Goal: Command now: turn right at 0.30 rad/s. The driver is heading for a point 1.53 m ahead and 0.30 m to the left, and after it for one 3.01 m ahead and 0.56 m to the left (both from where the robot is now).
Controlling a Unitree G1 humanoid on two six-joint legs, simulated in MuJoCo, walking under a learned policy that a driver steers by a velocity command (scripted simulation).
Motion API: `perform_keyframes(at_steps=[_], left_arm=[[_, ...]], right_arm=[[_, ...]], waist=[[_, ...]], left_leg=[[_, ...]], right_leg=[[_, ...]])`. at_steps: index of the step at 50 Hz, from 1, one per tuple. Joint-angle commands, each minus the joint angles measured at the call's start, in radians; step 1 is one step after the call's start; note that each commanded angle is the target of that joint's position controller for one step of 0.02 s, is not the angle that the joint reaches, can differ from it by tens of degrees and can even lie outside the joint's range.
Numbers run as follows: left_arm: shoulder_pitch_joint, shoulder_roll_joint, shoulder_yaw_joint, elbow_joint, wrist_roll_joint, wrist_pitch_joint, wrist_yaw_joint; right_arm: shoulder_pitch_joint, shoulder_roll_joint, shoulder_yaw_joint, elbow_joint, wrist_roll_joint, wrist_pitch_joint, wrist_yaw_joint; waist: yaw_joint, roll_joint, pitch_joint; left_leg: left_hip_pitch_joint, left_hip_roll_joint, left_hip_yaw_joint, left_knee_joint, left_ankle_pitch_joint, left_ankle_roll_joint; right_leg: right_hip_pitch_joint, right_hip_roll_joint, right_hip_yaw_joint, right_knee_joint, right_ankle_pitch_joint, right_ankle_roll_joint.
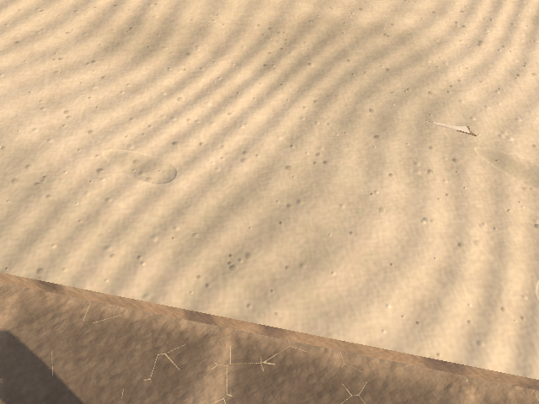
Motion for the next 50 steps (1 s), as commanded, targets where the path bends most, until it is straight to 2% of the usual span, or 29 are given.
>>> perform_keyframes(at_steps=[1, 3, 4, 5, 6, 7, 8, 9, 10, 12, 15, 19, 22, 24, 25, 26, 27, 28, 29, 30, 31, 33, 34, 36, 42, 46, 48, 49, 50], left_arm=[[-0.013, 0.056, 0.001, -0.071, -0.010, -0.016, 0.013], [0.038, 0.040, -0.007, -0.050, -0.004, -0.031, 0.024], [0.049, 0.063, -0.008, -0.044, 0.013, -0.044, 0.032], [0.078, 0.129, -0.002, -0.051, 0.032, -0.060, 0.038], [0.047, 0.180, 0.003, -0.046, 0.012, -0.066, 0.045], [0.051, 0.122, -0.008, -0.037, 0.007, -0.075, 0.047], [0.007, 0.079, -0.026, -0.035, 0.006, -0.079, 0.050], [-0.044, 0.039, -0.043, -0.035, 0.012, -0.078, 0.056], [-0.057, 0.033, -0.050, -0.029, 0.011, -0.083, 0.066], [-0.043, 0.056, -0.047, -0.008, 0.011, -0.085, 0.073], [-0.017, 0.102, -0.029, 0.010, 0.004, -0.075, 0.077], [-0.003, 0.113, -0.011, 0.019, 0.010, -0.061, 0.078], [-0.016, 0.116, 0.000, 0.019, 0.014, -0.059, 0.076], [-0.014, 0.138, 0.012, 0.017, 0.018, -0.059, 0.068], [-0.036, 0.146, 0.018, 0.010, 0.016, -0.057, 0.064], [-0.067, 0.132, 0.017, 0.000, 0.015, -0.056, 0.060], [-0.092, 0.078, 0.005, -0.019, 0.018, -0.055, 0.053], [-0.171, 0.008, -0.019, -0.092, 0.023, -0.061, 0.048], [-0.213, 0.063, -0.010, -0.107, 0.036, -0.073, 0.049], [-0.180, 0.099, 0.000, -0.091, 0.016, -0.083, 0.039], [-0.135, 0.114, 0.005, -0.063, 0.010, -0.095, 0.028], [-0.079, 0.109, 0.004, -0.020, 0.040, -0.104, 0.014], [-0.068, 0.095, 0.001, -0.016, 0.044, -0.104, 0.009], [-0.080, 0.078, -0.003, -0.023, 0.040, -0.101, 0.009], [-0.221, 0.077, -0.009, -0.083, 0.032, -0.106, 0.007], [-0.297, 0.060, -0.025, -0.126, 0.025, -0.122, -0.003], [-0.285, 0.061, -0.029, -0.135, 0.023, -0.129, -0.003], [-0.238, 0.067, -0.027, -0.126, 0.021, -0.132, 0.001], [-0.160, 0.083, -0.020, -0.104, 0.019, -0.136, 0.010]], right_arm=[[0.032, -0.191, -0.051, -0.023, 0.001, -0.003, 0.012], [0.008, -0.190, -0.051, -0.013, 0.015, 0.006, 0.014], [0.025, -0.171, -0.046, -0.007, 0.017, 0.007, 0.013], [0.058, -0.099, -0.026, -0.031, 0.010, 0.007, 0.018], [0.025, -0.047, -0.008, -0.049, 0.016, 0.019, 0.009], [0.003, -0.101, -0.019, -0.032, 0.015, 0.035, 0.002], [0.002, -0.105, -0.022, -0.020, 0.020, 0.040, 0.005], [0.031, -0.099, -0.021, 0.009, 0.024, 0.040, 0.011], [0.048, -0.103, -0.023, 0.029, 0.017, 0.041, 0.017], [0.076, -0.101, -0.023, 0.060, 0.011, 0.040, 0.023], [0.044, -0.105, -0.027, 0.055, 0.019, 0.042, 0.024], [0.012, -0.093, -0.029, 0.039, 0.017, 0.047, 0.028], [0.014, -0.080, -0.028, 0.027, 0.020, 0.044, 0.033], [0.025, -0.078, -0.028, 0.020, 0.017, 0.040, 0.044], [0.049, -0.076, -0.029, 0.025, 0.013, 0.037, 0.052], [0.113, -0.087, -0.036, 0.050, 0.008, 0.032, 0.057], [0.206, -0.143, -0.052, 0.081, -0.002, 0.022, 0.052], [0.270, -0.262, -0.078, 0.072, 0.006, 0.010, 0.052], [0.245, -0.240, -0.075, 0.071, -0.006, 0.011, 0.045], [0.177, -0.201, -0.065, 0.057, 0.003, 0.009, 0.036], [0.124, -0.176, -0.058, 0.043, 0.014, 0.002, 0.031], [0.106, -0.154, -0.052, 0.037, 0.018, -0.020, 0.025], [0.134, -0.147, -0.051, 0.048, 0.021, -0.031, 0.029], [0.189, -0.154, -0.056, 0.070, 0.025, -0.046, 0.034], [0.287, -0.159, -0.060, 0.103, 0.019, -0.050, 0.026], [0.306, -0.164, -0.060, 0.116, 0.015, -0.056, 0.018], [0.293, -0.162, -0.057, 0.120, 0.015, -0.062, 0.012], [0.265, -0.165, -0.056, 0.117, 0.015, -0.066, 0.010], [0.235, -0.177, -0.056, 0.114, 0.014, -0.070, 0.009]], waist=[[-0.011, 0.224, -0.092], [0.037, 0.193, -0.094], [0.043, 0.141, -0.110], [0.029, -0.063, -0.170], [0.031, -0.215, -0.113], [0.052, -0.132, -0.095], [0.029, -0.117, -0.064], [0.001, -0.105, -0.048], [-0.005, -0.132, -0.043], [-0.002, -0.123, -0.067], [0.022, -0.109, -0.055], [0.040, -0.106, -0.028], [0.037, -0.107, -0.048], [0.032, -0.114, -0.079], [0.008, -0.105, -0.071], [-0.030, -0.069, -0.054], [-0.067, 0.118, -0.023], [-0.098, 0.340, 0.010], [-0.086, 0.222, 0.089], [-0.033, 0.158, 0.124], [0.001, 0.124, 0.126], [0.011, 0.108, 0.066], [0.009, 0.091, 0.033], [0.000, 0.084, 0.011], [-0.058, 0.118, 0.052], [-0.077, 0.136, 0.056], [-0.063, 0.146, 0.051], [-0.035, 0.148, 0.042], [0.004, 0.151, 0.013]], left_leg=[[0.135, 0.220, -0.170, -0.022, 0.622, 0.175], [0.083, 0.194, -0.142, 0.044, 0.575, 0.130], [-0.001, 0.177, -0.124, 0.082, 0.465, 0.076], [-0.154, 0.109, -0.065, 0.233, 0.126, 0.012], [-0.208, -0.006, -0.037, 0.251, -0.310, -0.020], [-0.186, 0.018, -0.098, 0.342, -0.334, -0.027], [-0.194, 0.013, -0.112, 0.362, -0.297, -0.027], [-0.167, 0.022, -0.123, 0.331, -0.242, -0.032], [-0.141, 0.015, -0.114, 0.313, -0.194, -0.037], [-0.102, -0.015, -0.104, 0.321, -0.166, -0.046], [-0.137, -0.028, -0.096, 0.351, -0.187, -0.046], [-0.188, -0.022, -0.073, 0.372, -0.231, -0.037], [-0.162, -0.023, -0.050, 0.323, -0.231, -0.022], [-0.090, -0.034, -0.021, 0.236, -0.205, 0.008], [-0.008, -0.047, -0.006, 0.144, -0.163, 0.032], [0.121, -0.069, -0.019, 0.045, -0.149, 0.061], [0.219, 0.037, -0.240, -0.128, -0.325, 0.110], [0.253, 0.318, -0.752, -0.311, -0.578, 0.229], [0.133, 0.339, -0.825, -0.376, -0.592, 0.282], [0.087, 0.294, -0.728, -0.365, -0.583, 0.265], [0.086, 0.227, -0.626, -0.361, -0.468, 0.224], [0.152, 0.143, -0.487, -0.337, -0.185, 0.186], [0.186, 0.128, -0.455, -0.317, -0.082, 0.182], [0.224, 0.121, -0.431, -0.294, 0.025, 0.186], [0.238, 0.115, -0.454, -0.281, 0.133, 0.207], [0.229, 0.106, -0.433, -0.223, 0.346, 0.197], [0.213, 0.124, -0.434, -0.211, 0.450, 0.173], [0.190, 0.128, -0.425, -0.198, 0.513, 0.151], [0.174, 0.124, -0.410, -0.144, 0.660, 0.128]], right_leg=[[0.022, 0.032, -0.072, -0.167, -0.001, -0.027], [0.159, 0.031, -0.088, -0.443, 0.206, -0.052], [0.285, -0.017, -0.017, -0.565, 0.349, -0.064], [0.448, -0.248, 0.243, -0.598, 0.490, -0.095], [0.319, -0.401, 0.356, -0.537, 0.810, -0.235], [0.295, -0.379, 0.317, -0.526, 0.805, -0.288], [0.270, -0.332, 0.259, -0.538, 0.755, -0.273], [0.248, -0.279, 0.189, -0.553, 0.706, -0.230], [0.244, -0.249, 0.143, -0.553, 0.743, -0.204], [0.258, -0.223, 0.071, -0.516, 0.844, -0.194], [0.261, -0.254, 0.064, -0.490, 0.787, -0.220], [0.249, -0.299, 0.087, -0.486, 0.665, -0.256], [0.251, -0.318, 0.079, -0.458, 0.678, -0.260], [0.219, -0.319, 0.080, -0.483, 0.362, -0.240], [0.149, -0.304, 0.069, -0.484, 0.138, -0.216], [0.026, -0.269, 0.039, -0.431, -0.053, -0.177], [-0.140, -0.178, -0.067, -0.198, -0.155, -0.119], [-0.411, 0.016, -0.164, 0.079, -0.198, -0.056], [-0.440, -0.021, -0.013, 0.162, -0.120, -0.062], [-0.410, -0.062, 0.008, 0.174, 0.001, -0.062], [-0.379, -0.079, 0.007, 0.156, 0.100, -0.053], [-0.337, -0.082, -0.011, 0.150, 0.212, -0.035], [-0.335, -0.076, -0.015, 0.156, 0.245, -0.029], [-0.369, -0.075, -0.023, 0.149, 0.278, -0.016], [-0.452, -0.072, -0.037, 0.005, 0.329, 0.027], [-0.372, -0.044, -0.064, -0.148, 0.354, 0.008], [-0.271, -0.036, -0.074, -0.216, 0.364, -0.028], [-0.176, -0.027, -0.075, -0.252, 0.366, -0.049], [-0.058, -0.001, -0.083, -0.272, 0.336, -0.070]])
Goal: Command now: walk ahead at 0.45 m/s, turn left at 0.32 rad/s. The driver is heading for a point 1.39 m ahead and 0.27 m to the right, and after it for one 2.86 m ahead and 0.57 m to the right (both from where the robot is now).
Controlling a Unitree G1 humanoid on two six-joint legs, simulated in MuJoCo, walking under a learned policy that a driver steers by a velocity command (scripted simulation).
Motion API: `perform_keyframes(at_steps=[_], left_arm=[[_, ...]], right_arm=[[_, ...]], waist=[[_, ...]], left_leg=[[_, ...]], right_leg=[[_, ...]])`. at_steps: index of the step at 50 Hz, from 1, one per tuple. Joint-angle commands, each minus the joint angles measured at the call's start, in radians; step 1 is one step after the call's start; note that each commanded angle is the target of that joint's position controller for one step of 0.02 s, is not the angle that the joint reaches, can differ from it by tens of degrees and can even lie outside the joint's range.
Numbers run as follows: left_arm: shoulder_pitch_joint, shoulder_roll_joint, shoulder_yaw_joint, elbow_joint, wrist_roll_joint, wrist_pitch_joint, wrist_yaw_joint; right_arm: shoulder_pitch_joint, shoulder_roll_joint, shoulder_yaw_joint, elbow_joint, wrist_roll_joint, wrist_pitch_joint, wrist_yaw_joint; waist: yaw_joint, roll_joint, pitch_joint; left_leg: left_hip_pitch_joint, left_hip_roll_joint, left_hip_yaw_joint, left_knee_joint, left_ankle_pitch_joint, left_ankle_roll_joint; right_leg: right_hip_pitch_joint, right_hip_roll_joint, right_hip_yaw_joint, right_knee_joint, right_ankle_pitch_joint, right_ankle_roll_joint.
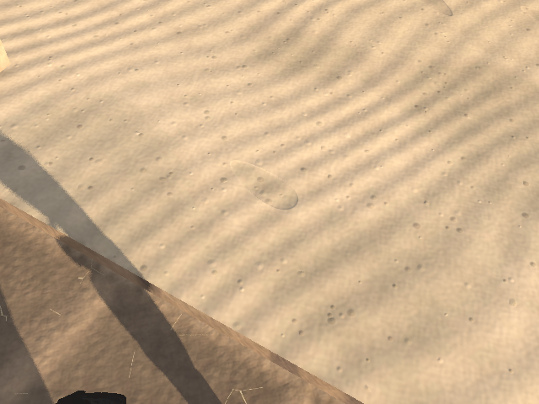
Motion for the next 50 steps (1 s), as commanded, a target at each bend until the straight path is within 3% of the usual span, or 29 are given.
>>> perform_keyframes(at_steps=[1, 2, 3, 4, 5, 6, 7, 10, 13, 16, 19, 21, 24, 25, 26, 27, 28, 29, 30, 31, 33, 35, 37, 41, 44, 47, 48, 49, 50], left_arm=[[0.092, 0.122, 0.036, -0.034, -0.009, -0.030, 0.024], [0.240, 0.146, 0.047, 0.005, -0.009, -0.039, 0.038], [0.396, 0.211, 0.061, 0.018, 0.014, -0.048, 0.056], [0.427, 0.307, 0.084, 0.043, 0.029, -0.041, 0.052], [0.351, 0.220, 0.072, 0.044, 0.002, -0.033, 0.040], [0.258, 0.149, 0.057, 0.026, -0.009, -0.035, 0.035], [0.225, 0.103, 0.045, 0.029, -0.005, -0.042, 0.032], [0.256, 0.067, 0.028, 0.075, -0.007, -0.066, 0.033], [0.314, 0.072, 0.029, 0.113, -0.019, -0.083, 0.028], [0.368, 0.062, 0.024, 0.145, -0.027, -0.079, 0.030], [0.403, 0.080, 0.028, 0.166, -0.028, -0.074, 0.032], [0.423, 0.101, 0.033, 0.173, -0.024, -0.068, 0.035], [0.413, 0.113, 0.037, 0.175, -0.018, -0.060, 0.040], [0.397, 0.118, 0.039, 0.170, -0.018, -0.058, 0.042], [0.383, 0.119, 0.041, 0.167, -0.024, -0.056, 0.041], [0.374, 0.097, 0.037, 0.150, -0.034, -0.058, 0.038], [0.417, -0.017, 0.012, 0.103, -0.051, -0.058, 0.039], [0.492, 0.032, 0.030, 0.105, -0.051, -0.040, 0.048], [0.451, 0.071, 0.042, 0.125, -0.025, -0.021, 0.050], [0.392, 0.049, 0.040, 0.117, -0.018, -0.019, 0.037], [0.360, 0.024, 0.044, 0.107, -0.004, -0.001, 0.020], [0.353, -0.004, 0.042, 0.097, 0.004, 0.020, 0.010], [0.296, -0.017, 0.044, 0.068, 0.001, 0.034, 0.013], [0.117, -0.055, 0.032, -0.028, -0.001, 0.049, 0.030], [-0.017, -0.070, 0.013, -0.117, 0.010, 0.048, 0.031], [-0.055, -0.057, 0.003, -0.149, 0.016, 0.044, 0.007], [-0.074, -0.066, -0.002, -0.153, 0.011, 0.042, -0.004], [-0.099, -0.079, -0.009, -0.164, 0.011, 0.042, -0.011], [-0.081, -0.090, -0.013, -0.166, 0.007, 0.043, -0.012]], right_arm=[[-0.034, -0.183, -0.035, -0.037, -0.002, -0.021, -0.007], [-0.046, -0.184, -0.034, -0.035, 0.001, -0.024, -0.002], [-0.027, -0.123, -0.017, -0.055, 0.004, -0.029, 0.004], [0.091, -0.035, -0.002, -0.065, 0.030, -0.025, 0.009], [0.043, -0.113, -0.010, -0.049, -0.007, -0.021, 0.004], [-0.040, -0.122, -0.013, -0.057, -0.010, -0.021, 0.012], [-0.098, -0.109, -0.007, -0.067, -0.011, -0.023, 0.018], [-0.120, -0.082, 0.000, -0.071, -0.027, -0.004, 0.036], [-0.185, -0.059, 0.010, -0.088, -0.036, 0.006, 0.048], [-0.351, -0.041, 0.024, -0.148, -0.041, 0.003, 0.055], [-0.472, -0.006, 0.046, -0.187, -0.029, -0.003, 0.059], [-0.504, -0.017, 0.047, -0.196, -0.020, -0.005, 0.051], [-0.480, -0.051, 0.037, -0.196, -0.018, -0.014, 0.031], [-0.420, -0.071, 0.029, -0.178, -0.021, -0.021, 0.024], [-0.284, -0.091, 0.018, -0.136, -0.027, -0.032, 0.014], [-0.140, -0.145, -0.001, -0.106, -0.046, -0.045, 0.000], [-0.052, -0.237, -0.019, -0.115, -0.070, -0.046, -0.012], [-0.085, -0.256, -0.034, -0.112, -0.039, -0.023, -0.004], [-0.169, -0.151, -0.013, -0.134, -0.026, -0.015, 0.002], [-0.238, -0.081, 0.004, -0.144, -0.020, -0.019, 0.007], [-0.258, -0.051, 0.013, -0.136, -0.022, -0.032, 0.002], [-0.223, -0.052, 0.008, -0.111, -0.017, -0.053, 0.003], [-0.173, -0.050, 0.003, -0.083, -0.014, -0.067, 0.008], [-0.067, -0.020, 0.009, -0.021, -0.029, -0.064, 0.008], [-0.025, -0.033, 0.011, 0.010, -0.033, -0.065, -0.005], [-0.048, -0.047, 0.014, 0.004, -0.020, -0.063, -0.020], [-0.047, -0.048, 0.015, -0.002, -0.014, -0.060, -0.024], [-0.023, -0.067, 0.010, 0.004, -0.011, -0.058, -0.027], [-0.030, -0.084, 0.007, 0.008, -0.007, -0.052, -0.027]], waist=[[0.108, 0.148, -0.015], [0.181, 0.112, -0.103], [0.227, 0.010, -0.235], [0.153, -0.271, -0.309], [0.125, -0.125, -0.190], [0.103, -0.035, -0.067], [0.098, 0.016, -0.020], [0.064, -0.053, -0.011], [0.059, -0.050, 0.008], [0.085, -0.035, 0.050], [0.111, -0.044, 0.052], [0.121, -0.047, 0.037], [0.095, -0.054, 0.008], [0.067, -0.051, -0.020], [0.004, -0.020, -0.086], [-0.052, 0.026, -0.174], [-0.040, 0.211, -0.297], [0.009, 0.285, -0.343], [0.035, 0.143, -0.196], [0.047, 0.101, -0.075], [0.082, 0.130, 0.000], [0.099, 0.122, -0.007], [0.100, 0.119, -0.007], [0.092, 0.088, 0.048], [0.101, 0.071, 0.080], [0.105, 0.067, 0.078], [0.086, 0.069, 0.068], [0.068, 0.095, 0.066], [0.082, 0.122, 0.042]], left_leg=[[-0.123, 0.219, -0.067, 0.192, 0.945, 0.047], [-0.167, 0.173, -0.017, 0.385, 0.948, 0.025], [-0.312, 0.116, 0.019, 0.664, 0.661, 0.012], [-0.605, -0.067, 0.102, 0.955, -0.090, -0.025], [-0.692, -0.002, 0.064, 1.038, -0.085, -0.001], [-0.694, 0.045, 0.079, 1.028, 0.012, 0.002], [-0.677, 0.075, 0.094, 0.988, 0.064, 0.001], [-0.626, 0.109, 0.131, 0.917, 0.080, -0.017], [-0.704, 0.136, 0.179, 0.861, 0.115, -0.037], [-0.772, 0.165, 0.244, 0.704, 0.208, -0.073], [-0.679, 0.133, 0.285, 0.486, 0.301, -0.097], [-0.624, 0.106, 0.291, 0.413, 0.331, -0.098], [-0.536, 0.086, 0.268, 0.346, 0.277, -0.075], [-0.457, 0.068, 0.263, 0.307, 0.248, -0.065], [-0.290, 0.055, 0.270, 0.231, 0.273, -0.046], [-0.067, 0.165, 0.174, 0.204, 0.250, -0.018], [0.154, 0.478, -0.171, 0.171, 0.261, 0.033], [0.130, 0.553, -0.413, 0.084, 0.156, 0.117], [0.007, 0.499, -0.313, 0.062, -0.039, 0.106], [-0.131, 0.442, -0.186, 0.009, -0.071, 0.088], [-0.258, 0.376, -0.027, -0.044, 0.061, 0.055], [-0.287, 0.359, 0.066, -0.053, 0.190, 0.055], [-0.258, 0.371, 0.116, -0.059, 0.231, 0.073], [-0.208, 0.381, 0.192, -0.063, 0.160, 0.058], [-0.213, 0.367, 0.269, -0.095, 0.215, 0.033], [-0.191, 0.335, 0.381, -0.119, 0.377, 0.039], [-0.190, 0.328, 0.415, -0.128, 0.440, 0.045], [-0.163, 0.349, 0.430, -0.129, 0.565, 0.051], [-0.132, 0.355, 0.469, -0.091, 0.793, 0.047]], right_leg=[[0.293, 0.071, -0.038, -0.078, -0.050, -0.061], [0.484, 0.047, -0.022, -0.128, -0.022, -0.087], [0.705, -0.165, 0.219, -0.167, -0.273, -0.127], [0.870, -0.404, 0.745, -0.317, -0.406, -0.247], [0.745, -0.381, 0.822, -0.382, -0.483, -0.242], [0.605, -0.346, 0.641, -0.381, -0.431, -0.235], [0.521, -0.294, 0.505, -0.393, -0.275, -0.222], [0.445, -0.214, 0.296, -0.418, 0.043, -0.200], [0.458, -0.205, 0.216, -0.455, 0.157, -0.218], [0.462, -0.168, 0.160, -0.479, 0.246, -0.220], [0.434, -0.129, 0.118, -0.449, 0.344, -0.198], [0.461, -0.145, 0.139, -0.408, 0.423, -0.187], [0.517, -0.174, 0.185, -0.313, 0.520, -0.168], [0.525, -0.164, 0.191, -0.237, 0.581, -0.156], [0.497, -0.123, 0.165, -0.078, 0.591, -0.141], [0.355, -0.067, 0.136, 0.145, 0.407, -0.123], [0.119, 0.040, 0.058, 0.454, -0.172, -0.093], [-0.017, 0.077, 0.060, 0.624, -0.416, -0.096], [-0.070, 0.008, 0.088, 0.697, -0.356, -0.099], [-0.081, -0.022, 0.082, 0.685, -0.281, -0.093], [-0.059, -0.060, 0.065, 0.685, -0.213, -0.076], [-0.065, -0.058, 0.051, 0.757, -0.175, -0.066], [-0.176, -0.060, 0.046, 0.883, -0.164, -0.067], [-0.480, -0.062, 0.067, 1.113, -0.191, -0.082], [-0.547, -0.060, 0.056, 1.019, -0.175, -0.087], [-0.449, -0.080, -0.011, 0.705, -0.144, -0.083], [-0.368, -0.071, -0.071, 0.586, -0.143, -0.088], [-0.313, -0.063, -0.119, 0.516, -0.162, -0.103], [-0.227, -0.039, -0.160, 0.451, -0.215, -0.130]])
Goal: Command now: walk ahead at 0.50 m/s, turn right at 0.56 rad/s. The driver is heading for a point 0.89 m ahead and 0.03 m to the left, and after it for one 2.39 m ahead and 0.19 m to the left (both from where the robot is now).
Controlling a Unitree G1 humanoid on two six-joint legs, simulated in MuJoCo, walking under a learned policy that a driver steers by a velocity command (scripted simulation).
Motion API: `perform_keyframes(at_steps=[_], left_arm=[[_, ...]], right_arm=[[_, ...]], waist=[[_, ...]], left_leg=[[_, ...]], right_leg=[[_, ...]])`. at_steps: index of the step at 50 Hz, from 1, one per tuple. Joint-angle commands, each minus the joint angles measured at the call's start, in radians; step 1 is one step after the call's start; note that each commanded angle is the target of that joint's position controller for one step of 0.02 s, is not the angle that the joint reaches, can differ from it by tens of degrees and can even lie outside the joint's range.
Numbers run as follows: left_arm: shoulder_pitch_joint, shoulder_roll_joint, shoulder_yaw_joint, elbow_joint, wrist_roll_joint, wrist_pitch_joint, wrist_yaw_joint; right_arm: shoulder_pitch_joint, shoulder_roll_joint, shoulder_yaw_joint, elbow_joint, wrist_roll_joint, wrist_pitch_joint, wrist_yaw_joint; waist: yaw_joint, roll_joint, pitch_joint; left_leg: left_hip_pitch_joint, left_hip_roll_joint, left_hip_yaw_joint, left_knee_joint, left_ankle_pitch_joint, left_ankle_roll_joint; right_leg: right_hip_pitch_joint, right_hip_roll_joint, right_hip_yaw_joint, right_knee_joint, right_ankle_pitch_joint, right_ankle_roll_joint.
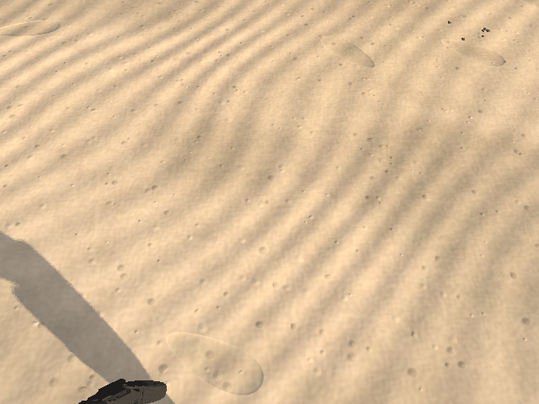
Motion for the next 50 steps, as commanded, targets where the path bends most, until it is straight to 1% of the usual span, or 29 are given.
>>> perform_keyframes(at_steps=[1, 2, 3, 4, 5, 6, 7, 8, 9, 11, 13, 16, 20, 23, 26, 28, 30, 32, 33, 34, 35, 36, 37, 38, 39, 40, 43, 47, 50], left_arm=[[-0.039, 0.022, -0.006, -0.079, -0.008, -0.010, -0.009], [0.025, 0.043, 0.005, -0.064, -0.013, -0.011, -0.001], [0.130, 0.074, 0.018, -0.049, -0.021, -0.017, 0.002], [0.275, 0.116, 0.039, -0.011, -0.023, -0.032, 0.005], [0.329, 0.215, 0.079, 0.004, -0.007, -0.042, 0.014], [0.282, 0.353, 0.121, -0.003, -0.036, -0.036, 0.020], [0.273, 0.331, 0.121, -0.020, -0.025, -0.028, 0.029], [0.262, 0.279, 0.108, 0.009, -0.022, -0.035, 0.038], [0.257, 0.224, 0.093, 0.041, -0.023, -0.046, 0.043], [0.184, 0.151, 0.072, 0.047, -0.024, -0.069, 0.043], [0.202, 0.124, 0.059, 0.059, -0.028, -0.093, 0.037], [0.307, 0.151, 0.060, 0.092, -0.029, -0.118, 0.036], [0.383, 0.168, 0.058, 0.106, -0.036, -0.124, 0.039], [0.403, 0.168, 0.050, 0.112, -0.031, -0.125, 0.048], [0.421, 0.161, 0.042, 0.131, -0.024, -0.124, 0.061], [0.422, 0.160, 0.034, 0.146, -0.022, -0.125, 0.069], [0.426, 0.193, 0.036, 0.164, -0.015, -0.122, 0.085], [0.405, 0.235, 0.047, 0.168, -0.007, -0.110, 0.101], [0.372, 0.257, 0.054, 0.157, -0.008, -0.105, 0.101], [0.290, 0.264, 0.055, 0.118, -0.024, -0.109, 0.097], [0.371, 0.133, 0.029, 0.056, -0.034, -0.116, 0.074], [0.309, 0.178, 0.029, 0.044, -0.007, -0.124, 0.063], [0.248, 0.180, 0.024, 0.010, -0.017, -0.138, 0.052], [0.244, 0.192, 0.024, 0.009, -0.018, -0.146, 0.046], [0.244, 0.189, 0.024, 0.011, -0.010, -0.135, 0.044], [0.266, 0.181, 0.020, 0.009, 0.004, -0.113, 0.040], [0.252, 0.148, 0.007, -0.013, 0.012, -0.072, 0.031], [0.076, 0.131, -0.006, -0.070, 0.003, -0.067, 0.026], [-0.020, 0.137, -0.010, -0.095, -0.008, -0.073, 0.023]], right_arm=[[-0.029, -0.184, -0.036, -0.060, 0.010, -0.004, -0.011], [-0.014, -0.206, -0.044, -0.057, 0.005, 0.006, -0.013], [-0.017, -0.243, -0.056, -0.065, 0.002, 0.015, -0.009], [-0.039, -0.269, -0.067, -0.085, 0.017, 0.020, 0.003], [-0.017, -0.221, -0.059, -0.136, 0.028, 0.014, 0.013], [-0.088, -0.148, -0.050, -0.236, 0.013, 0.004, 0.036], [-0.165, -0.165, -0.052, -0.273, -0.003, -0.012, 0.045], [-0.201, -0.142, -0.049, -0.284, 0.013, -0.015, 0.043], [-0.183, -0.114, -0.042, -0.284, 0.010, -0.015, 0.032], [-0.135, -0.100, -0.036, -0.281, -0.006, 0.018, 0.024], [-0.112, -0.102, -0.035, -0.271, -0.013, 0.055, 0.032], [-0.183, -0.111, -0.041, -0.273, -0.004, 0.072, 0.044], [-0.325, -0.108, -0.040, -0.299, 0.008, 0.074, 0.055], [-0.396, -0.098, -0.035, -0.313, 0.011, 0.073, 0.062], [-0.452, -0.096, -0.028, -0.330, 0.004, 0.070, 0.070], [-0.455, -0.094, -0.024, -0.337, 0.002, 0.067, 0.074], [-0.405, -0.112, -0.029, -0.330, 0.004, 0.069, 0.068], [-0.233, -0.158, -0.047, -0.284, 0.002, 0.066, 0.060], [-0.098, -0.192, -0.063, -0.245, -0.003, 0.058, 0.053], [0.049, -0.235, -0.083, -0.213, -0.015, 0.054, 0.044], [0.010, -0.337, -0.109, -0.214, -0.018, 0.059, 0.037], [-0.011, -0.301, -0.107, -0.224, 0.037, 0.063, 0.040], [-0.088, -0.268, -0.099, -0.239, 0.036, 0.065, 0.034], [-0.136, -0.210, -0.084, -0.241, 0.028, 0.068, 0.034], [-0.165, -0.185, -0.076, -0.246, 0.025, 0.062, 0.030], [-0.179, -0.173, -0.070, -0.247, 0.027, 0.056, 0.026], [-0.151, -0.221, -0.078, -0.236, 0.027, 0.031, 0.033], [-0.086, -0.233, -0.084, -0.224, 0.031, 0.034, 0.033], [-0.027, -0.247, -0.091, -0.220, 0.026, 0.041, 0.030]], waist=[[0.043, 0.136, 0.019], [0.067, 0.167, -0.039], [0.112, 0.203, -0.117], [0.174, 0.194, -0.214], [0.185, 0.059, -0.288], [0.123, -0.214, -0.329], [0.134, -0.040, -0.310], [0.106, 0.029, -0.190], [0.055, 0.068, -0.063], [-0.026, 0.057, -0.008], [-0.042, 0.041, -0.023], [0.004, 0.021, -0.008], [0.068, -0.008, -0.001], [0.093, -0.030, 0.025], [0.105, -0.020, 0.060], [0.095, -0.022, 0.058], [0.065, -0.060, 0.013], [-0.018, -0.089, -0.056], [-0.085, -0.081, -0.105], [-0.190, -0.018, -0.178], [-0.062, 0.258, -0.233], [-0.086, 0.074, -0.273], [-0.051, 0.048, -0.123], [-0.009, -0.014, -0.040], [0.024, -0.039, 0.011], [0.051, -0.024, 0.026], [0.066, 0.030, 0.022], [0.001, 0.089, 0.032], [-0.053, 0.104, 0.008]], left_leg=[[-0.024, 0.254, -0.007, 0.012, 1.042, 0.140], [0.039, 0.267, 0.006, 0.155, 1.316, 0.129], [0.069, 0.288, 0.002, 0.342, 1.426, 0.122], [-0.002, 0.279, 0.006, 0.568, 1.320, 0.102], [-0.303, 0.221, 0.001, 0.894, 0.844, 0.055], [-0.695, -0.030, -0.114, 1.293, -0.089, -0.012], [-0.792, 0.011, -0.332, 1.389, 0.010, 0.005], [-0.820, 0.041, -0.322, 1.411, 0.056, 0.012], [-0.816, 0.077, -0.300, 1.367, 0.052, 0.016], [-0.733, 0.111, -0.315, 1.245, 0.033, 0.015], [-0.685, 0.119, -0.307, 1.113, 0.030, 0.008], [-0.745, 0.114, -0.268, 0.961, 0.138, 0.010], [-0.811, 0.079, -0.253, 0.758, 0.286, 0.021], [-0.820, 0.034, -0.261, 0.615, 0.336, 0.027], [-0.813, 0.007, -0.220, 0.501, 0.333, 0.047], [-0.727, -0.031, -0.165, 0.418, 0.303, 0.077], [-0.621, -0.093, -0.113, 0.397, 0.213, 0.116], [-0.464, -0.129, -0.123, 0.363, 0.132, 0.164], [-0.306, -0.126, -0.169, 0.291, 0.147, 0.197], [-0.066, -0.012, -0.313, 0.234, 0.179, 0.275], [0.283, 0.298, -0.820, 0.279, 0.368, 0.457], [0.249, 0.309, -0.971, 0.166, 0.304, 0.495], [0.099, 0.286, -0.851, 0.100, 0.239, 0.453], [-0.034, 0.248, -0.772, 0.055, 0.261, 0.403], [-0.136, 0.198, -0.701, 0.038, 0.327, 0.363], [-0.212, 0.153, -0.641, 0.016, 0.367, 0.342], [-0.306, 0.082, -0.551, -0.005, 0.479, 0.319], [-0.287, 0.023, -0.520, 0.013, 0.494, 0.251], [-0.189, 0.032, -0.554, 0.068, 0.531, 0.227]], right_leg=[[0.214, 0.067, -0.138, -0.229, -0.080, -0.058], [0.289, 0.120, -0.164, -0.260, -0.131, -0.084], [0.403, 0.160, -0.144, -0.320, -0.171, -0.111], [0.632, 0.196, -0.090, -0.464, -0.095, -0.137], [0.901, 0.072, 0.219, -0.631, -0.226, -0.187], [1.067, -0.202, 0.881, -0.889, -0.199, -0.291], [1.029, -0.236, 0.905, -0.945, -0.072, -0.290], [0.917, -0.229, 0.779, -0.919, -0.029, -0.282], [0.767, -0.185, 0.653, -0.908, 0.101, -0.240], [0.608, -0.083, 0.442, -0.916, 0.254, -0.189], [0.601, -0.051, 0.333, -0.950, 0.337, -0.170], [0.719, -0.047, 0.248, -1.014, 0.559, -0.098], [0.879, -0.032, 0.145, -1.047, 0.642, -0.006], [0.954, -0.058, 0.104, -1.069, 0.652, 0.006], [1.026, -0.086, 0.065, -1.081, 0.733, 0.013], [1.052, -0.088, 0.017, -1.037, 0.934, 0.030], [1.099, -0.104, -0.008, -0.916, 1.257, 0.050], [1.095, -0.130, -0.011, -0.684, 1.400, 0.062], [1.015, -0.127, -0.019, -0.492, 1.297, 0.063], [0.809, -0.066, -0.060, -0.159, 0.941, 0.063], [0.295, 0.151, -0.028, 0.229, -0.209, 0.110], [0.197, 0.132, 0.169, 0.301, -0.197, 0.087], [0.159, 0.074, 0.194, 0.232, -0.087, 0.080], [0.191, 0.043, 0.168, 0.143, -0.045, 0.078], [0.230, 0.021, 0.158, 0.083, -0.039, 0.088], [0.277, 0.008, 0.150, 0.033, -0.038, 0.104], [0.321, -0.007, 0.103, -0.122, 0.000, 0.138], [0.309, 0.000, 0.073, -0.396, 0.184, 0.160], [0.305, 0.030, 0.073, -0.527, 0.256, 0.154]])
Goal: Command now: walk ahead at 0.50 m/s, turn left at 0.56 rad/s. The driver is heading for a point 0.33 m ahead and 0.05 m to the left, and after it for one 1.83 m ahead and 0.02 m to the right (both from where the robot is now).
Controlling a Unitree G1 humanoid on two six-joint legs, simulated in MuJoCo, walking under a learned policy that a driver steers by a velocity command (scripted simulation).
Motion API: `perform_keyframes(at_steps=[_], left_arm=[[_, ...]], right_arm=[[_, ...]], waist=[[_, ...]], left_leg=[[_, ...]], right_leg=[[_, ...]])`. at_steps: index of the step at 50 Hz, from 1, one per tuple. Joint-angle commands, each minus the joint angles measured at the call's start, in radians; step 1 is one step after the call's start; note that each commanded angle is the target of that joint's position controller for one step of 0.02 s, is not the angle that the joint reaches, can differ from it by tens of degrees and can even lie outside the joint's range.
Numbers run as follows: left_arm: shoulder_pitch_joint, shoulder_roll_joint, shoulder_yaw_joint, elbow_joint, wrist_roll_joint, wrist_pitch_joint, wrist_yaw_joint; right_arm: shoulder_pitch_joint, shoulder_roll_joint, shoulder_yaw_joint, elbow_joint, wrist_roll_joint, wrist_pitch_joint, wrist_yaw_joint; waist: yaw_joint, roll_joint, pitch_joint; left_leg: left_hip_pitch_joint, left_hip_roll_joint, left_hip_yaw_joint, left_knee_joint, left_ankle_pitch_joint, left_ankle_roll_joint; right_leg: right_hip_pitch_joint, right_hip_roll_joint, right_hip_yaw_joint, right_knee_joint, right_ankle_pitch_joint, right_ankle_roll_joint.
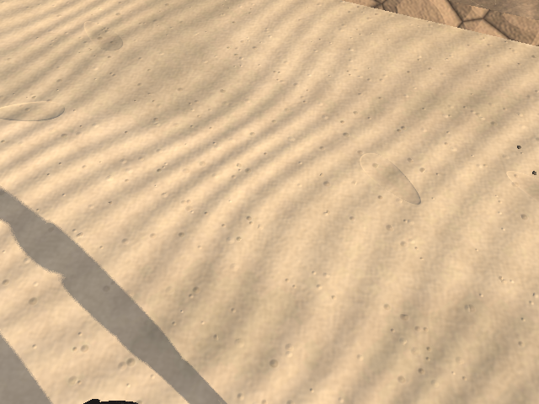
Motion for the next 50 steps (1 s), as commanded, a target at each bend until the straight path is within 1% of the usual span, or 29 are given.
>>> perform_keyframes(at_steps=[1, 3, 5, 6, 7, 8, 9, 10, 11, 12, 13, 16, 20, 22, 26, 28, 29, 30, 31, 32, 34, 36, 38, 41, 45, 47, 48, 49, 50], left_arm=[[-0.119, 0.071, 0.012, -0.093, -0.011, -0.017, -0.001], [-0.135, 0.085, 0.014, -0.106, -0.015, -0.028, 0.000], [-0.044, 0.119, 0.027, -0.085, -0.017, -0.037, 0.007], [0.065, 0.142, 0.039, -0.051, -0.015, -0.044, 0.015], [0.194, 0.184, 0.055, -0.023, -0.002, -0.059, 0.027], [0.343, 0.266, 0.077, -0.023, 0.025, -0.061, 0.045], [0.293, 0.322, 0.092, -0.027, 0.021, -0.043, 0.043], [0.231, 0.218, 0.076, -0.036, 0.004, -0.033, 0.040], [0.189, 0.137, 0.056, -0.040, -0.009, -0.034, 0.036], [0.166, 0.102, 0.045, -0.033, -0.010, -0.036, 0.033], [0.169, 0.091, 0.041, -0.021, -0.015, -0.040, 0.034], [0.178, 0.112, 0.049, 0.005, -0.025, -0.055, 0.028], [0.160, 0.130, 0.059, 0.021, -0.025, -0.040, 0.035], [0.164, 0.128, 0.059, 0.032, -0.026, -0.033, 0.034], [0.213, 0.155, 0.067, 0.073, -0.030, -0.023, 0.016], [0.209, 0.140, 0.061, 0.092, -0.043, -0.013, 0.012], [0.232, 0.117, 0.054, 0.105, -0.042, -0.009, 0.010], [0.286, 0.067, 0.038, 0.092, -0.034, -0.010, 0.009], [0.397, -0.007, 0.015, 0.097, -0.053, 0.007, 0.011], [0.329, 0.070, 0.035, 0.111, -0.055, 0.036, 0.022], [0.228, 0.113, 0.058, 0.090, -0.040, 0.056, 0.021], [0.262, 0.113, 0.070, 0.111, -0.029, 0.069, 0.018], [0.279, 0.088, 0.073, 0.118, -0.027, 0.077, 0.018], [0.240, 0.055, 0.067, 0.096, -0.029, 0.090, 0.012], [0.212, 0.065, 0.069, 0.060, -0.030, 0.096, -0.004], [0.260, 0.063, 0.070, 0.067, -0.028, 0.088, -0.010], [0.275, 0.087, 0.076, 0.070, -0.020, 0.080, -0.011], [0.266, 0.173, 0.093, 0.051, -0.006, 0.068, -0.003], [0.278, 0.301, 0.126, 0.034, -0.010, 0.072, 0.007]], right_arm=[[0.072, -0.161, -0.042, -0.047, -0.006, -0.005, -0.007], [0.065, -0.172, -0.046, -0.059, -0.014, -0.002, -0.014], [0.004, -0.189, -0.050, -0.082, -0.018, -0.004, -0.019], [-0.027, -0.195, -0.050, -0.090, -0.016, -0.008, -0.015], [-0.034, -0.169, -0.042, -0.094, -0.006, -0.017, -0.005], [-0.010, -0.085, -0.019, -0.131, 0.018, -0.025, -0.003], [0.084, -0.070, -0.013, -0.160, 0.016, -0.018, -0.005], [0.063, -0.133, -0.021, -0.116, -0.015, 0.005, -0.017], [0.000, -0.133, -0.024, -0.113, -0.023, 0.013, -0.012], [-0.027, -0.115, -0.023, -0.117, -0.023, 0.021, -0.006], [-0.037, -0.106, -0.025, -0.121, -0.031, 0.035, 0.002], [-0.039, -0.085, -0.023, -0.134, -0.032, 0.063, 0.020], [-0.136, -0.057, -0.009, -0.176, -0.032, 0.078, 0.035], [-0.181, -0.033, 0.005, -0.191, -0.033, 0.077, 0.043], [-0.215, -0.024, 0.018, -0.190, -0.030, 0.065, 0.031], [-0.172, -0.012, 0.024, -0.164, -0.036, 0.046, 0.016], [-0.141, -0.019, 0.027, -0.146, -0.047, 0.029, 0.007], [-0.099, -0.081, 0.021, -0.146, -0.066, 0.014, -0.005], [-0.132, -0.111, 0.023, -0.170, -0.051, 0.016, -0.023], [-0.121, -0.092, 0.019, -0.155, -0.012, 0.026, -0.035], [-0.180, -0.089, 0.025, -0.147, -0.012, 0.040, -0.052], [-0.230, -0.090, 0.022, -0.149, -0.010, 0.049, -0.064], [-0.247, -0.074, 0.021, -0.151, -0.015, 0.051, -0.065], [-0.257, -0.062, 0.015, -0.141, -0.026, 0.055, -0.062], [-0.249, -0.092, -0.003, -0.126, -0.031, 0.064, -0.052], [-0.276, -0.116, -0.014, -0.126, -0.020, 0.070, -0.052], [-0.255, -0.108, -0.017, -0.115, -0.020, 0.076, -0.050], [-0.206, -0.054, -0.008, -0.121, -0.024, 0.086, -0.043], [-0.293, -0.047, -0.001, -0.183, -0.017, 0.097, -0.054]], waist=[[-0.037, 0.108, -0.014], [-0.035, 0.114, -0.019], [0.023, 0.124, -0.039], [0.080, 0.109, -0.080], [0.145, 0.045, -0.159], [0.187, -0.098, -0.319], [0.104, -0.303, -0.355], [0.082, -0.112, -0.225], [0.083, -0.011, -0.122], [0.065, 0.002, -0.084], [0.055, -0.045, -0.068], [0.030, -0.103, -0.085], [0.029, -0.103, -0.064], [0.042, -0.104, -0.062], [0.069, -0.113, -0.077], [0.042, -0.080, -0.079], [0.029, -0.017, -0.092], [0.038, 0.105, -0.176], [0.079, 0.277, -0.260], [0.023, 0.240, -0.255], [0.037, 0.193, -0.121], [0.079, 0.184, -0.083], [0.090, 0.149, -0.095], [0.079, 0.171, -0.079], [0.065, 0.198, -0.091], [0.104, 0.160, -0.100], [0.108, 0.083, -0.067], [0.086, -0.181, -0.026], [0.124, -0.298, 0.053]], left_leg=[[-0.006, 0.216, -0.185, -0.020, 0.477, 0.098], [0.030, 0.242, -0.232, 0.024, 0.484, 0.084], [-0.003, 0.255, -0.269, 0.087, 0.500, 0.048], [-0.031, 0.228, -0.260, 0.187, 0.551, 0.027], [-0.104, 0.164, -0.206, 0.385, 0.492, 0.001], [-0.272, 0.087, -0.092, 0.683, 0.172, -0.030], [-0.503, -0.010, 0.001, 0.863, -0.344, -0.054], [-0.566, 0.084, -0.002, 0.954, -0.273, -0.054], [-0.545, 0.106, 0.015, 0.945, -0.209, -0.066], [-0.520, 0.133, 0.026, 0.911, -0.179, -0.079], [-0.500, 0.150, 0.037, 0.888, -0.175, -0.091], [-0.469, 0.136, 0.062, 0.871, -0.124, -0.115], [-0.496, 0.159, 0.092, 0.723, -0.001, -0.129], [-0.412, 0.164, 0.110, 0.581, 0.067, -0.122], [-0.263, 0.123, 0.130, 0.355, 0.057, -0.099], [-0.148, 0.121, 0.137, 0.168, 0.148, -0.076], [-0.041, 0.149, 0.115, 0.043, 0.282, -0.069], [0.126, 0.357, -0.052, 0.076, 0.642, -0.049], [0.169, 0.570, -0.223, 0.115, 0.937, 0.101], [0.119, 0.540, -0.209, 0.098, 0.798, 0.165], [0.011, 0.478, -0.134, 0.019, 0.579, 0.132], [-0.071, 0.433, -0.030, -0.007, 0.538, 0.097], [-0.098, 0.419, 0.029, -0.005, 0.497, 0.096], [-0.137, 0.415, 0.070, -0.009, 0.312, 0.093], [-0.156, 0.449, 0.066, 0.020, 0.198, 0.090], [-0.212, 0.436, 0.106, 0.089, 0.139, 0.036], [-0.279, 0.400, 0.151, 0.178, 0.030, -0.028], [-0.423, 0.282, 0.261, 0.432, -0.191, -0.118], [-0.560, 0.124, 0.198, 0.570, -0.385, -0.149]], right_leg=[[0.063, 0.080, -0.078, -0.109, 0.070, -0.001], [0.102, 0.095, -0.057, -0.175, 0.037, -0.018], [0.262, 0.119, -0.043, -0.247, -0.032, -0.045], [0.407, 0.140, -0.054, -0.293, -0.051, -0.063], [0.606, 0.068, 0.005, -0.330, -0.061, -0.099], [0.856, -0.200, 0.294, -0.376, -0.289, -0.162], [0.924, -0.362, 0.701, -0.486, -0.205, -0.264], [0.813, -0.336, 0.624, -0.455, -0.169, -0.274], [0.694, -0.286, 0.440, -0.442, 0.033, -0.261], [0.625, -0.236, 0.288, -0.448, 0.226, -0.238], [0.584, -0.201, 0.189, -0.451, 0.371, -0.226], [0.541, -0.169, 0.036, -0.460, 0.615, -0.229], [0.524, -0.163, -0.087, -0.487, 0.574, -0.231], [0.480, -0.134, -0.145, -0.480, 0.532, -0.219], [0.495, -0.130, -0.129, -0.421, 0.522, -0.211], [0.495, -0.104, -0.101, -0.349, 0.424, -0.183], [0.471, -0.065, -0.103, -0.287, 0.331, -0.146], [0.394, -0.025, -0.123, -0.192, 0.033, -0.102], [0.349, 0.061, -0.128, -0.087, -0.475, -0.075], [0.330, 0.093, -0.077, -0.007, -0.558, -0.076], [0.257, 0.110, -0.052, 0.118, -0.518, -0.071], [0.280, 0.107, -0.059, 0.180, -0.443, -0.056], [0.296, 0.112, -0.076, 0.220, -0.410, -0.042], [0.308, 0.099, -0.095, 0.135, -0.375, -0.043], [0.370, 0.099, -0.126, -0.007, -0.343, -0.072], [0.488, 0.119, -0.154, -0.183, -0.238, -0.105], [0.532, 0.112, -0.090, -0.313, -0.186, -0.127], [0.542, -0.101, 0.243, -0.515, -0.177, -0.172], [0.432, -0.286, 0.513, -0.583, 0.019, -0.303]])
